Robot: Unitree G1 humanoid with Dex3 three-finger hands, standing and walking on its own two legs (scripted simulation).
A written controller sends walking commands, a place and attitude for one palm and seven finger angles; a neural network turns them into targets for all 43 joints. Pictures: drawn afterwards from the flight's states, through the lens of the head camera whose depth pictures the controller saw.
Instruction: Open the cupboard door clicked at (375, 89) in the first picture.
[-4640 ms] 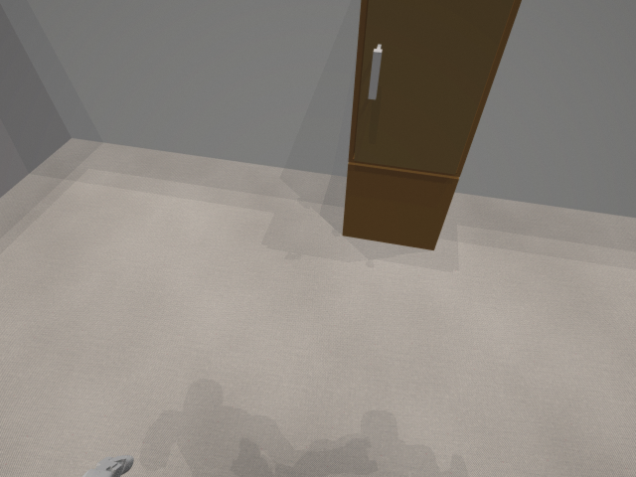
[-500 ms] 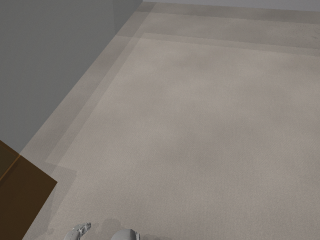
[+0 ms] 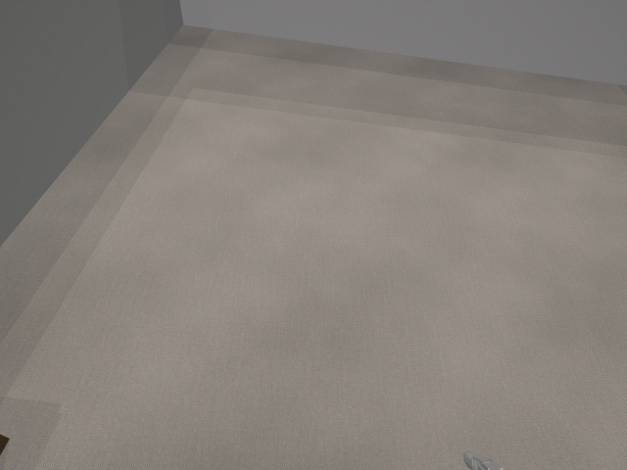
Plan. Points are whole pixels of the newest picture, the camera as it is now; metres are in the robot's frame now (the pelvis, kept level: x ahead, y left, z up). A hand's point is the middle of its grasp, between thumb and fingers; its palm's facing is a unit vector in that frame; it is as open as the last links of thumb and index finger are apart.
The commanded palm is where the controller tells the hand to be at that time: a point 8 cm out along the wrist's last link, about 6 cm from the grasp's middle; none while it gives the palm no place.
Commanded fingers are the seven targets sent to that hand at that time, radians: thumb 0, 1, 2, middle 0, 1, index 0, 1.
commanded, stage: walk to a spot facing it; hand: left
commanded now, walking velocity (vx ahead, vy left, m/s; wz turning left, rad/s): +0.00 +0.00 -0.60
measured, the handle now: out of the picture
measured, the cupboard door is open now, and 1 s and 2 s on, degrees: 0 0 0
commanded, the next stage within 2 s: turn to face it in 0.28 s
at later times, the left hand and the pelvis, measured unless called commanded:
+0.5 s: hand (266, 370) +0.29 +0.10 -0.16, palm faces -0.30 -0.92 -0.25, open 7.4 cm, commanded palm none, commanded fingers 0.00 0.90 0.90 -0.20 -0.30 -0.20 -0.30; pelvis +0.09 -0.04 -0.02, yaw -16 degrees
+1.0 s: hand (184, 429) +0.20 +0.21 -0.19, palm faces +0.02 -0.98 -0.21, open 7.4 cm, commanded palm none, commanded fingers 0.00 0.90 0.90 -0.20 -0.30 -0.20 -0.30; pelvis +0.13 +0.00 +0.00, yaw -2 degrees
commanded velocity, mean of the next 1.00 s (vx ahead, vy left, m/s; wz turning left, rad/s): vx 0.00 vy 0.00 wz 0.18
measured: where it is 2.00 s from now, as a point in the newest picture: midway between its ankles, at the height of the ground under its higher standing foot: outside the picture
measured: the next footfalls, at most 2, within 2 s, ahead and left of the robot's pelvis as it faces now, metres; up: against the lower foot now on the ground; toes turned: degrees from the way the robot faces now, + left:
right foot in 0.40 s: +0.15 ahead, -0.14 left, +0.00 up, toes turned -22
left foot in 0.84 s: +0.19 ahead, +0.07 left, +0.00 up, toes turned +5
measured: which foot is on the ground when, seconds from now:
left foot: down 0.00-0.40, up 0.42-0.82, down 0.84-1.00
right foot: up 0.00-0.38, down 0.40-0.86, up 0.88-1.00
